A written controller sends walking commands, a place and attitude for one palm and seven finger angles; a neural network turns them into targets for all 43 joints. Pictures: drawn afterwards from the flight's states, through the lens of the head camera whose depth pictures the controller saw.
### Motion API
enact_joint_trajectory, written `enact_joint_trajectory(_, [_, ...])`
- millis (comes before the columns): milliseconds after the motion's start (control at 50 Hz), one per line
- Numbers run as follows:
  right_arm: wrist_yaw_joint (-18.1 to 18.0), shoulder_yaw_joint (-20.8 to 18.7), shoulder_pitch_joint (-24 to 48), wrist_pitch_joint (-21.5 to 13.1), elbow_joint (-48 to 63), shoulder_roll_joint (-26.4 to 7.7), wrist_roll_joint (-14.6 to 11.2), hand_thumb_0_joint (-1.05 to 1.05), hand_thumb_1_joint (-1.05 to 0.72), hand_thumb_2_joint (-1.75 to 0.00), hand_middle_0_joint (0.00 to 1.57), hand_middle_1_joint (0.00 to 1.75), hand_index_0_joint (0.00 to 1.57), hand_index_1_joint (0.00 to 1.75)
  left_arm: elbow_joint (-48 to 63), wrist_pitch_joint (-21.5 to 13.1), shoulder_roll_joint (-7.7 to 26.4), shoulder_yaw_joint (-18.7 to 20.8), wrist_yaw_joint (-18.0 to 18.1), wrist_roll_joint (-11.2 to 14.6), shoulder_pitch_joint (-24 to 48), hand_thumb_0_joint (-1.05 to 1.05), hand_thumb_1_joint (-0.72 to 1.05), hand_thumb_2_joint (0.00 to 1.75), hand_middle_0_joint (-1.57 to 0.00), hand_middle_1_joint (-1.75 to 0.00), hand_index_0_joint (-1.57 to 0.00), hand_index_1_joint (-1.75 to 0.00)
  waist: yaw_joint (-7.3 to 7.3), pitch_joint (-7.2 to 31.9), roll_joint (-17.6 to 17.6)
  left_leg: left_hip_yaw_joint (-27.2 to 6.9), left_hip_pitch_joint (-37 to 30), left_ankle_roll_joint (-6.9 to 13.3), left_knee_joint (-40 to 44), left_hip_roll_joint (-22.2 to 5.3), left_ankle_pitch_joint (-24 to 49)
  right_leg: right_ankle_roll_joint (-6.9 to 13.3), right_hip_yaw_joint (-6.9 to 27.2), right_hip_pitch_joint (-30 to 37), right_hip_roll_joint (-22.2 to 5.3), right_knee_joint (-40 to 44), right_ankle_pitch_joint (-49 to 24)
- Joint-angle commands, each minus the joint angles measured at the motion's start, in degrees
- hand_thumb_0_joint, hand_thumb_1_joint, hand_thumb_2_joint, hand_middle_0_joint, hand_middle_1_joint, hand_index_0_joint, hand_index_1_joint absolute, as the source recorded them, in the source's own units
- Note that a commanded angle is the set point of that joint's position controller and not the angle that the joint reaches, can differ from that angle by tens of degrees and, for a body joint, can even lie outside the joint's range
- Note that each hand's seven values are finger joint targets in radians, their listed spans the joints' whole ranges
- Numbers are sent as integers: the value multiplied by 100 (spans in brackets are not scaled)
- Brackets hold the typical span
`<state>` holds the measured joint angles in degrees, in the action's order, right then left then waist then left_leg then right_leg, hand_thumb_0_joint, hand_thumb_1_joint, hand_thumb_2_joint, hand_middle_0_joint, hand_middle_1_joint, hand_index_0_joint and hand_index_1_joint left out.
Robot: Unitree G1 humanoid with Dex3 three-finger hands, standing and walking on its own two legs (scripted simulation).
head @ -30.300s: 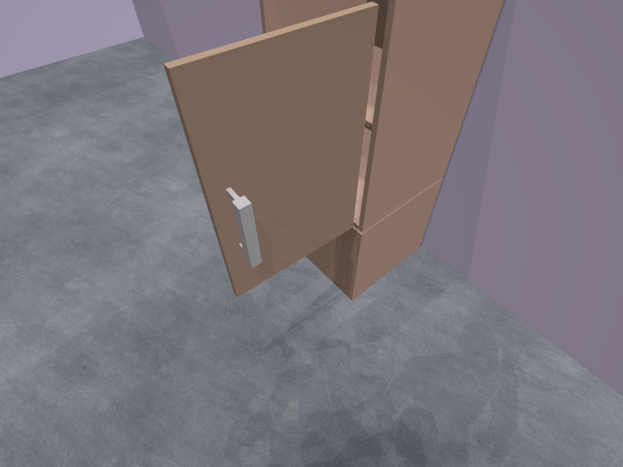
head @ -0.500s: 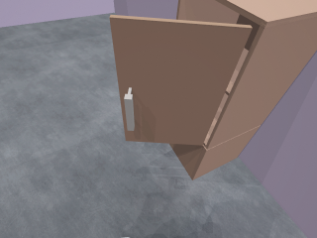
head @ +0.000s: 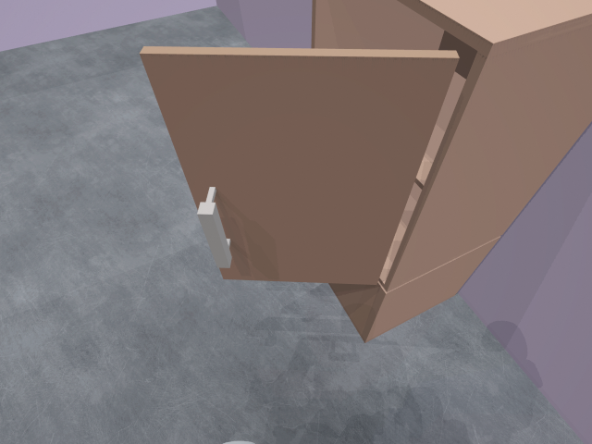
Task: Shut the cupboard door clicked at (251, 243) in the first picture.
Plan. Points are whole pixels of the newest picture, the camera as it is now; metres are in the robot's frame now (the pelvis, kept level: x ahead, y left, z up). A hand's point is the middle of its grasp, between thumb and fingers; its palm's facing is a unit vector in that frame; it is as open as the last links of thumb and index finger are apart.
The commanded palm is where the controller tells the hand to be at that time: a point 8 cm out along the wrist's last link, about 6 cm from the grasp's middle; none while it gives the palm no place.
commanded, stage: come to a stop and stand still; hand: left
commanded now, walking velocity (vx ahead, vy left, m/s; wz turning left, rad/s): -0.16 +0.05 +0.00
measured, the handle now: (218, 228) +0.48 +0.19 -0.09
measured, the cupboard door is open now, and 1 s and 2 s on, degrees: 61 61 61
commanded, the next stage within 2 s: look again from close up in 1.02 s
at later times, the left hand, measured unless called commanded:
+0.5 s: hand out of the picture -0.02 +0.22 -0.18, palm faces +0.02 -0.98 -0.20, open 7.4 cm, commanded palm none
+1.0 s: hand out of the picture -0.03 +0.15 -0.18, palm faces +0.02 -0.99 -0.16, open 7.3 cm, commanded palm none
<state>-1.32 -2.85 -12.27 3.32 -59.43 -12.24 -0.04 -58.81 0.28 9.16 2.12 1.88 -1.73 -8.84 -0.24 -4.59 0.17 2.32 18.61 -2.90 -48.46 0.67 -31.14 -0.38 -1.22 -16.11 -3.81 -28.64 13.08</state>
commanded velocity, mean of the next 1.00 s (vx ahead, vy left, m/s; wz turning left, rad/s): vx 0.02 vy -0.04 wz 0.00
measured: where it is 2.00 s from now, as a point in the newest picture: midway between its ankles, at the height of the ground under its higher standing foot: outside the picture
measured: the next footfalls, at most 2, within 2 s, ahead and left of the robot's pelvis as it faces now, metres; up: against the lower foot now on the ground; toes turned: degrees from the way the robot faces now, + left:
left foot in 0.18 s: +0.07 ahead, +0.11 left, +0.00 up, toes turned +0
right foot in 0.52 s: +0.02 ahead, -0.10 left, +0.00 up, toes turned -4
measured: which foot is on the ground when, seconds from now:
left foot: up 0.00-0.16, down 0.18-1.00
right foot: down 0.00-0.18, up 0.20-0.50, down 0.52-1.00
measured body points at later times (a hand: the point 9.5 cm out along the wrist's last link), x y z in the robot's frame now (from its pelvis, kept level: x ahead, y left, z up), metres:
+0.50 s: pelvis -0.03 +0.03 +0.00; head +0.00 +0.05 +0.45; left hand -0.02 +0.28 -0.16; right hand +0.02 -0.20 -0.14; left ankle -0.01 +0.14 -0.74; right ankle -0.07 -0.09 -0.73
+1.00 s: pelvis -0.03 -0.01 +0.00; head -0.02 +0.00 +0.45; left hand -0.03 +0.20 -0.16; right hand -0.07 -0.22 -0.16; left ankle -0.01 +0.14 -0.74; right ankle -0.08 -0.09 -0.74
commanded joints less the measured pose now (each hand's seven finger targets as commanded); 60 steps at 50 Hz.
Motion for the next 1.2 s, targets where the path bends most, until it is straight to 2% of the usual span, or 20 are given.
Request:
enact_joint_trajectory(0, [7, -96, 88, -44, 573, -341, 20, 0, -90, -90, 20, 30, 20, 30, 205, 26, 1367, 376, 160, -11, -679, 0, 90, 90, -20, -30, -20, -30, -297, 1080, 1000, -330, 862, -46, -501, -43, -12, 1225, 1133, 1856, -1644, 345, -5334])
enact_joint_trajectory(80, [60, -97, -311, -56, 539, -267, 12, 0, -90, -90, 20, 30, 20, 30, 419, 70, 1305, 341, 105, -45, -178, 0, 90, 90, -20, -30, -20, -30, 23, 929, 1204, -142, -104, 1, 1004, -76, 844, 923, 861, 871, -1251, 384, -3454])
enact_joint_trajectory(120, [72, -76, -672, -151, 432, -425, 43, 0, -90, -90, 20, 30, 20, 30, 456, 120, 1147, 292, 81, 36, -181, 0, 90, 90, -20, -30, -20, -30, 200, 933, 681, -146, -1280, 34, 2540, -240, 2295, 454, 672, 42, -809, -44, -1526])
enact_joint_trajectory(140, [74, -129, -556, -235, 538, -850, 100, 0, -90, -90, 20, 30, 20, 30, 512, 178, 779, 213, 62, 80, -420, 0, 90, 90, -20, -30, -20, -30, 96, 860, -806, -1342, -1404, 348, 3042, -1284, 2917, 81, 274, -639, -104, -646, 523])
enact_joint_trajectory(160, [33, -157, -374, -228, 685, -1193, 159, 0, -90, -90, 20, 30, 20, 30, 565, 226, 614, 145, 60, 92, -379, 0, 90, 90, -20, -30, -20, -30, 145, 531, -1518, -2030, -490, 868, 3403, -2113, 3191, -110, 128, -529, 274, -1354, 1857])
enact_joint_trajectory(180, [-2, -80, -158, -250, 744, -1098, 192, 0, -90, -90, 20, 30, 20, 30, 618, 249, 669, 129, 39, 50, -331, 0, 90, 90, -20, -30, -20, -30, 89, 267, -936, -2170, 271, 1183, 3535, -2163, 2276, -72, 354, -231, 293, -1828, 1866])
enact_joint_trajectory(220, [-92, -7, 227, -293, 730, -936, 209, 0, -90, -90, 20, 30, 20, 30, 397, 301, 777, 179, -43, 51, -360, 0, 90, 90, -20, -30, -20, -30, -38, 41, -1174, -1827, 63, 1033, 3668, -1712, 1872, -84, 630, -600, 302, -2421, 1284])
enact_joint_trajectory(280, [-132, 53, 156, -345, 665, -728, 157, 0, -90, -90, 20, 30, 20, 30, 228, 222, 791, 170, -126, 76, -497, 0, 90, 90, -20, -30, -20, -30, -25, 141, -851, -1404, -514, 1015, 3550, -1553, 2388, -121, 566, -691, 288, -2358, 981])
enact_joint_trajectory(400, [-127, -81, -329, -333, 351, -791, 157, 0, -90, -90, 20, 30, 20, 30, 226, 153, 538, 43, -159, 88, -397, 0, 90, 90, -20, -30, -20, -30, 201, 500, -746, -1390, -1203, 1160, 3258, -1625, 2990, -81, 162, -199, 306, -840, 1187])
enact_joint_trajectory(460, [-124, -74, -294, -331, 236, -716, 81, 0, -90, -90, 20, 30, 20, 30, -21, 94, 478, 26, -121, 84, -944, 0, 90, 90, -20, -30, -20, -30, 6, 542, -526, -1117, -675, 862, 2906, -1284, 2628, -11, 97, 846, 343, 615, -80])
enact_joint_trajectory(480, [-100, -34, -293, -355, 193, -512, 41, 0, -90, -90, 20, 30, 20, 30, -76, 28, 582, 23, -84, 76, -1027, 0, 90, 90, -20, -30, -20, -30, -21, 421, -230, -930, -417, 656, 2716, -983, 2540, 67, 441, 1088, 142, 1112, -411])
enact_joint_trajectory(520, [-39, 58, -338, -372, 173, -239, 15, 0, -90, -90, 20, 30, 20, 30, -113, -44, 836, -1, -63, 89, -908, 0, 90, 90, -20, -30, -20, -30, 133, 371, 24, -419, -595, 303, 2590, -465, 2121, 372, 1010, 659, -541, 1253, -374])
enact_joint_trajectory(560, [-49, 102, -404, -389, -12, -209, 79, 0, -90, -90, 20, 30, 20, 30, -255, -160, 702, -29, -43, 113, -839, 0, 90, 90, -20, -30, -20, -30, 163, 519, 725, -271, -945, 244, 2505, -462, 2639, 414, 940, 659, -413, 1139, -1422])
enact_joint_trajectory(720, [-80, 165, -710, -360, -446, -151, 72, 0, -90, -90, 20, 30, 20, 30, -422, -112, 486, -82, 12, 150, -942, 0, 90, 90, -20, -30, -20, -30, 110, 19, 120, -321, -980, 243, 2740, -613, 2686, 317, 748, 551, -195, 1274, -792])
enact_joint_trajectory(1080, [-142, 186, -953, -364, -568, -16, 63, 0, -90, -90, 20, 30, 20, 30, -509, -117, 303, -84, 58, 144, -1209, 0, 90, 90, -20, -30, -20, -30, 73, -52, 123, -299, -990, 241, 2688, -659, 2788, 300, 669, 731, -148, 1233, -1212])
enact_joint_trajectory(1100, [-57, 198, -36, -508, -100, -78, 29, 0, -90, -90, 20, 30, 20, 30, -616, -370, 509, -83, 282, 29, -1769, 0, 90, 90, -20, -30, -20, -30, -275, -179, -87, 64, -342, 131, 1148, -500, 2302, -172, 1228, 535, -668, 1070, -4428])
enact_joint_trajectory(1120, [-28, 204, -400, -432, 114, 214, 48, 0, -90, -90, 20, 30, 20, 30, -347, -411, 797, -35, 244, 50, -1564, 0, 90, 90, -20, -30, -20, -30, 107, 177, -18, -251, -85, 294, 1044, -383, 1089, 100, 1263, 849, -895, 796, -4274])
enact_joint_trajectory(1140, [-19, 181, -598, -426, 113, 213, 39, 0, -90, -90, 20, 30, 20, 30, -235, -399, 691, -89, 201, 36, -1310, 0, 90, 90, -20, -30, -20, -30, 216, 391, 5, -185, -185, 300, 1148, -415, 1066, 471, 1013, 733, -733, 723, -3251])
enact_joint_trajectory(1160, [1, 181, -761, -434, 100, 227, 37, 0, -90, -90, 20, 30, 20, 30, -131, -409, 659, -99, 177, 48, -1189, 0, 90, 90, -20, -30, -20, -30, 281, 556, 242, -125, -372, 275, 1429, -349, 1405, 576, 931, 718, -533, 655, -2598])
enact_joint_trajectory(1180, [12, 203, -852, -481, 70, 206, 66, 0, -90, -90, 20, 30, 20, 30, -74, -413, 585, -87, 169, 61, -1120, 0, 90, 90, -20, -30, -20, -30, 261, 590, 20, -122, -652, 274, 1796, -364, 1866, 578, 782, 684, -422, 443, -2708])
